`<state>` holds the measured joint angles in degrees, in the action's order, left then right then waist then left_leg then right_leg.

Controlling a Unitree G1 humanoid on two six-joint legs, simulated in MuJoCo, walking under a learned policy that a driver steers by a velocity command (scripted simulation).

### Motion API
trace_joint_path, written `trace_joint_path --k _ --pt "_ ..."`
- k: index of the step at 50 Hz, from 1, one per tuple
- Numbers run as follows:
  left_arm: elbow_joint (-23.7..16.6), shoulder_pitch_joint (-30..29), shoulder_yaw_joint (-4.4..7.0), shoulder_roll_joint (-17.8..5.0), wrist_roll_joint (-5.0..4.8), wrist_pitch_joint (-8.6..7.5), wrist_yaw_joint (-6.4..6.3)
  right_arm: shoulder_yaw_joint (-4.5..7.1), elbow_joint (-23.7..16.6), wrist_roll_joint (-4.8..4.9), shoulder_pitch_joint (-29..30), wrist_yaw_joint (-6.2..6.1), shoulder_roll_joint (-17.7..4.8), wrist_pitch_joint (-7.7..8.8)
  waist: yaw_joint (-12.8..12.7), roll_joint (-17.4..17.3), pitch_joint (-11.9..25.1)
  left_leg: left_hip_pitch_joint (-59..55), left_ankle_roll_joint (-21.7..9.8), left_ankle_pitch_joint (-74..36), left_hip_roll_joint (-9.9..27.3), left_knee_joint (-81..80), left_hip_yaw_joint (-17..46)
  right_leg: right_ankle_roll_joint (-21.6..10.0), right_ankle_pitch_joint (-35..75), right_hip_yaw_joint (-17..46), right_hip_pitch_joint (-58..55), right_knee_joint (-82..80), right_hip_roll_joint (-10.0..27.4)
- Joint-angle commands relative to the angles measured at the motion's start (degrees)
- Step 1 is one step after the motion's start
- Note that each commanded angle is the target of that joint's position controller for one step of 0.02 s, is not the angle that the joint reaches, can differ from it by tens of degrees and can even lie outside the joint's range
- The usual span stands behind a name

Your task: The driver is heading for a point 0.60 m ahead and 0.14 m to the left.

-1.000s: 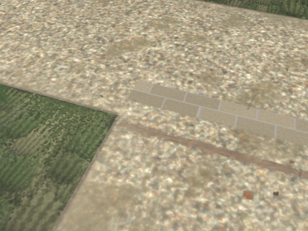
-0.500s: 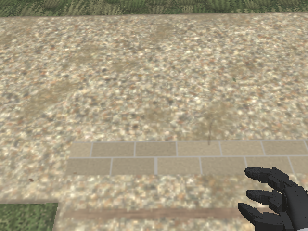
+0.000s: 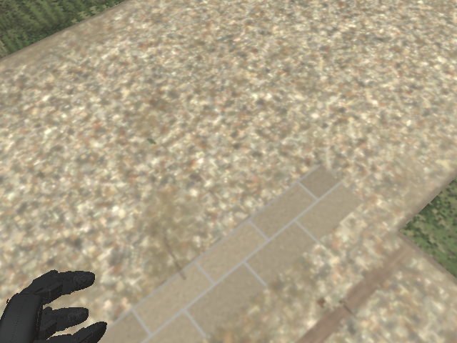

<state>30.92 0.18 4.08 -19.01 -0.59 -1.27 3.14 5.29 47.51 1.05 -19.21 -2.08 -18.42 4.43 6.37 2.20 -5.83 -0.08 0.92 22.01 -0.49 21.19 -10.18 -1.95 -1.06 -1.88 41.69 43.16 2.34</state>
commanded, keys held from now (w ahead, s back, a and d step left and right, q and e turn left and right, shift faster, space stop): shift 0.28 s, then q+shift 0.64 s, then shift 0.08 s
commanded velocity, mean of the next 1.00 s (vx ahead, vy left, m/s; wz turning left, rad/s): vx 0.08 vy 0.00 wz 0.30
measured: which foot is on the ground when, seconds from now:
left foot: down 0.00-0.06, up 0.08-0.48, down 0.50-0.92, up 0.94-1.00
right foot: up 0.00-0.06, down 0.08-0.50, up 0.52-0.88, down 0.90-1.00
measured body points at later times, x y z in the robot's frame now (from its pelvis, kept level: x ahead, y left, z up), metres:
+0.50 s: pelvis +0.15 +0.05 +0.00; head +0.17 +0.06 +0.45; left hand +0.34 +0.29 -0.10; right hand +0.26 -0.23 -0.11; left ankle +0.17 +0.17 -0.73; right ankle +0.21 -0.06 -0.73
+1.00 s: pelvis +0.16 +0.05 +0.01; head +0.20 +0.04 +0.46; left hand +0.22 +0.37 -0.07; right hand +0.43 -0.17 -0.07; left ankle +0.13 +0.17 -0.68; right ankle +0.21 -0.05 -0.73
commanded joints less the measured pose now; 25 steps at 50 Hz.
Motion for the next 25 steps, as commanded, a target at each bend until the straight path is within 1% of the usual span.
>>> trace_joint_path --k 1,2,3,4,5,6,7,8,9,10,11,12,13,14,15,16,17,18,19,20,21,23,24,25 --pt "-1.19 7.42 1.81 -4.18 0.61 -0.26 1.07 2.01 -5.85 1.47 8.31 -0.47 -11.37 1.3 -8.78 -7.24 9.23 5.39 -4.8 -61.25 12.0 5.86 3.28 -3.19 0.1 -2.77 -22.24 -6.26 -5.37" --pt "0.16 13.06 2.93 -6.27 0.55 -0.33 0.93 2.02 -6.04 1.78 8.26 -0.34 -11.52 1.11 -11.86 -6.42 11.51 5.75 -4.51 -62.19 11.93 13.74 3.31 -5.08 1.3 -2.34 -28.86 -9.65 -6.54" --pt "1.58 19.01 3.91 -7.89 0.52 -0.45 0.22 1.37 -6.37 1.83 8.43 -0.06 -9.93 1.13 -15.59 -4.02 13.41 10.5 -2.94 -53.72 9.67 25.84 2.49 -7.39 8.41 -0.4 -38.17 -15.52 -6.13" --pt "1.55 18.1 3.7 -10.73 0.37 -0.55 -1.07 -0.79 -7.42 -1.85 3.16 0.72 -2.44 0.87 -10.62 11.19 15.93 24.93 -0.65 3.8 2.38 46.66 2.24 -11.58 37.18 13.07 -51.01 -12.25 5.37" --pt "-2.54 13.72 2.47 -12.43 3.51 -1.59 -1.47 -2.42 -8.09 -1.66 -4.48 1.5 -2.85 1.1 -6.43 16.75 30.17 38.13 1.44 20.1 -3.36 66.07 12.21 -25.98 46.98 43.16 -63.62 -14.57 23.21" --pt "-3.76 12.08 1.89 -8.22 3.25 -1.28 -1.33 -1.31 -6.54 -0.95 -2.53 1.98 -9.77 0.56 -10.16 3.94 35.38 36.15 1.36 12.72 0.61 67.65 18.24 -24.3 35.57 39.19 -59.8 -17.08 21.07" --pt "-3.25 9.98 1.26 -6.75 1.95 -1.2 -1.21 -1.28 -7.61 -0.28 2.12 1.92 -9.85 -0.05 -9.71 0.79 27.93 37.38 1.76 9.25 2.46 63.69 16.81 -21.88 32.45 31.4 -52.78 -17.23 17.49" --pt "-2.18 8.95 0.89 -5.3 0.74 -1.07 -1.26 -1.55 -7.38 -0.7 3.95 1.21 -8.24 -0.78 -8.05 -3.81 22.14 38.04 2.48 6.66 4.73 58.98 15.94 -18.94 28.19 26.35 -45.47 -17.62 14.29" --pt "-1.49 8.46 0.62 -4.73 0.44 -0.86 -1.6 -1.55 -7.5 -0.81 4.91 0.56 -7.85 -1.69 -7.03 -3.83 18.84 35.79 2.86 5.1 5.63 55.34 15.81 -17.41 25.35 23.81 -38.17 -19.06 12.25" --pt "-0.9 7.92 0.47 -4.87 0.97 -0.6 -1.79 -1.4 -7.46 -0.48 4.62 0.47 -7.73 -2.69 -5.52 -2.61 16.53 31.66 2.94 4.81 5.85 52.85 15.2 -16.46 23.88 21.18 -31.18 -20.87 10.62" --pt "-0.47 7.0 0.35 -4.59 1.46 -0.59 -1.91 -1.63 -7.21 -0.59 3.72 0.3 -6.51 -3.29 -4.46 -1.69 15.76 28.82 3.27 4.85 5.47 50.29 14.11 -16.09 24.72 18.84 -26.57 -21.78 9.57" --pt "0.11 6.73 0.41 -4.72 1.8 -0.71 -2.13 -2.13 -7.03 -0.88 3.19 0.06 -4.69 -3.55 -4.0 -0.64 15.99 26.91 3.68 4.41 5.12 46.67 13.21 -15.87 27.03 16.66 -24.32 -22.06 8.81" --pt "0.65 6.63 0.48 -4.65 1.95 -0.72 -2.41 -2.55 -6.95 -1.17 3.23 -0.21 -3.26 -3.68 -3.95 0.02 16.55 25.86 4.08 3.45 4.92 42.75 12.8 -15.65 28.23 14.96 -23.73 -22.07 8.14" --pt "1.05 6.41 0.5 -4.48 1.97 -0.51 -2.68 -2.88 -6.87 -1.33 3.69 -0.39 -2.26 -3.79 -4.08 0.36 17.23 24.68 4.29 1.89 4.82 39.15 12.58 -15.2 27.23 13.65 -23.42 -21.98 7.5" --pt "1.43 5.33 -0.08 -2.72 2.17 -0.3 -2.9 -3.3 -6.01 -1.31 3.11 -0.31 -1.06 -3.94 -3.73 0.22 18.66 22.26 4.28 -0.89 5.5 35.23 12.81 -14.35 23.6 11.48 -23.32 -21.98 7.15" --pt "2.01 4.99 -0.74 -0.75 2.45 -0.16 -3.01 -3.73 -5.27 -1.1 3.05 -0.03 0.07 -4.12 -4.05 0.97 19.25 19.55 4.2 -4.28 6.05 31.3 12.79 -13.6 18.17 9.89 -22.65 -22.69 6.94" --pt "2.85 5.5 -0.86 -0.36 2.77 -0.05 -3.0 -3.72 -5.0 -0.7 3.7 0.27 0.0 -4.34 -4.86 2.38 18.59 17.55 4.08 -7.09 5.95 28.79 12.45 -13.13 10.95 9.09 -21.73 -23.76 7.19" --pt "3.55 5.79 -0.47 -1.54 2.92 0.15 -3.04 -3.3 -5.56 -0.33 5.39 0.45 -1.39 -4.61 -5.65 4.04 16.71 17.22 3.76 -7.79 5.49 27.79 11.78 -12.87 3.38 9.23 -20.79 -24.57 7.85" --pt "4.04 6.1 0.11 -3.26 2.87 0.5 -3.25 -2.72 -6.69 -0.09 7.55 0.53 -3.25 -4.88 -6.41 5.27 14.48 18.48 3.23 -6.35 4.89 27.38 10.97 -12.71 -2.95 10.02 -20.56 -25.11 8.8" --pt "4.41 6.54 0.6 -4.54 2.62 0.91 -3.6 -2.27 -7.79 -0.03 9.31 0.55 -4.6 -5.11 -7.02 5.77 12.62 20.05 2.54 -4.41 4.55 26.85 10.36 -12.54 -6.94 11.17 -21.15 -25.33 9.96" --pt "4.68 6.74 0.85 -5.0 2.24 1.31 -4.03 -2.01 -8.54 -0.12 10.14 0.63 -5.07 -5.28 -7.18 5.7 11.43 20.95 1.72 -3.07 4.41 25.64 9.81 -12.19 -8.88 11.97 -22.17 -24.94 10.96" --pt "5.05 6.22 1.0 -4.61 1.18 1.87 -4.93 -1.84 -8.53 -0.6 8.64 1.16 -4.15 -5.5 -6.02 5.21 10.64 19.12 -0.48 -4.36 3.36 19.73 7.83 -10.37 -9.25 11.29 -23.65 -22.28 11.46" --pt "5.33 6.32 1.02 -3.94 0.56 2.04 -5.29 -1.62 -8.08 -0.96 7.0 1.55 -3.97 -5.61 -5.29 4.52 10.26 17.45 -2.07 -6.35 2.61 15.37 7.61 -8.39 -9.34 9.8 -23.84 -19.71 10.46" --pt "5.91 7.7 1.06 -2.78 -0.06 2.15 -5.64 -1.11 -8.18 -1.48 5.84 1.84 -5.44 -5.68 -5.26 0.71 8.35 16.49 -4.67 -13.01 4.38 8.21 12.26 -4.59 -11.95 6.54 -22.19 -13.93 7.6"
Velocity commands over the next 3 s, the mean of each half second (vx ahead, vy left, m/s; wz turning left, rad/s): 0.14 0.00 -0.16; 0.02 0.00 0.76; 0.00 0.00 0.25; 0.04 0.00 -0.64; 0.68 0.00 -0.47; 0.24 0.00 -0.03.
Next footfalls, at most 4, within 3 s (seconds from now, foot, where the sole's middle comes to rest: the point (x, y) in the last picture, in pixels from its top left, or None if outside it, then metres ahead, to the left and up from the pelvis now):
0.08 right None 0.25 -0.07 -0.76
0.50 left None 0.21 0.17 -0.76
0.90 right None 0.24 -0.04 -0.76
1.30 left None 0.12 0.20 -0.76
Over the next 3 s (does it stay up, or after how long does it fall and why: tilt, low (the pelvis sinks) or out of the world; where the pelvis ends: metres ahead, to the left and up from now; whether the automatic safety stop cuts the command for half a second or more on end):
stays up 0.65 0.07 0.00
